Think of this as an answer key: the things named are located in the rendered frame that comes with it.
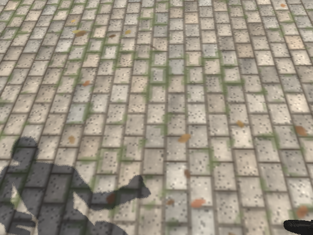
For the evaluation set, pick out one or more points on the robot right hand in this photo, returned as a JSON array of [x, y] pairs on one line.
[[302, 227]]

